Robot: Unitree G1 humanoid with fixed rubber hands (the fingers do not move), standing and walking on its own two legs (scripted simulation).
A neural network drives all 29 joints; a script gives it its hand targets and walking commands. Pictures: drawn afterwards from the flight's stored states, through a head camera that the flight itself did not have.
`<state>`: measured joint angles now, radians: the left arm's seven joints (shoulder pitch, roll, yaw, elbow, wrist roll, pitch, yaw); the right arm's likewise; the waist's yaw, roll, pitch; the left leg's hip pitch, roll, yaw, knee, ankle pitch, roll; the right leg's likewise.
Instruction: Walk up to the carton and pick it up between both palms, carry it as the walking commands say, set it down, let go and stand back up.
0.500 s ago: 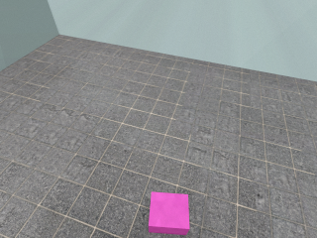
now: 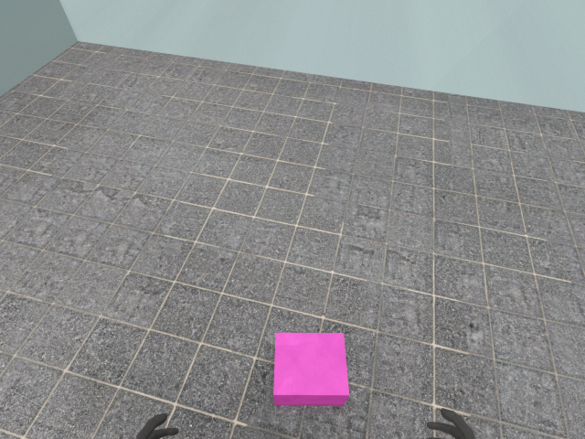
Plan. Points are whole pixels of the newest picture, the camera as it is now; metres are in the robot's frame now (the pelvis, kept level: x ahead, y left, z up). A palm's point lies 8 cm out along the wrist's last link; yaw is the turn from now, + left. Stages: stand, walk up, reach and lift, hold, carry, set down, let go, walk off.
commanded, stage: reach and lift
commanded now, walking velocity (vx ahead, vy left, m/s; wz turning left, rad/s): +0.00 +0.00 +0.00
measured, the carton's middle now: (309, 369) +0.42 -0.04 -0.69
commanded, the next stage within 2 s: none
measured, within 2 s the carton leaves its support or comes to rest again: neither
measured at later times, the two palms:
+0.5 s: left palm out of the picture +0.15 +0.19 -0.15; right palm out of the picture +0.16 -0.23 -0.15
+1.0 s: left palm (205, 357) +0.29 +0.17 -0.18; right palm (419, 352) +0.31 -0.22 -0.17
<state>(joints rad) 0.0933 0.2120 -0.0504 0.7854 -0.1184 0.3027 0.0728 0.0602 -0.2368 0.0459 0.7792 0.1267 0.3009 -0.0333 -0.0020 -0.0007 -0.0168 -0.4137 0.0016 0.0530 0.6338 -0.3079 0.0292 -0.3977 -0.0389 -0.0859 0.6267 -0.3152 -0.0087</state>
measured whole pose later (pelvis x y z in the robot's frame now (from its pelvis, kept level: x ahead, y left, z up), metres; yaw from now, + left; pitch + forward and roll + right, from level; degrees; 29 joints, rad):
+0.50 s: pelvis -0.04 -0.02 -0.05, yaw -2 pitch +15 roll +1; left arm 0.02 0.11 0.09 0.41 -0.01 0.49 -0.01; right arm -0.03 -0.16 -0.06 0.41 -0.01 0.49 0.04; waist 0.02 0.00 0.00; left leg -0.82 0.02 0.03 0.94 -0.37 0.00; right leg -0.83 -0.02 -0.05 0.95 -0.38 -0.03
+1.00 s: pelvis -0.09 -0.02 -0.08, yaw -2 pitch +23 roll +1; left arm -0.67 0.15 0.21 0.72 -0.03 0.40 0.06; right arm -0.74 -0.21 -0.17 0.78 -0.01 0.40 0.00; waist 0.04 0.00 0.06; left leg -1.15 0.03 0.03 1.08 -0.33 -0.01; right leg -1.16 -0.01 -0.05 1.10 -0.34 -0.04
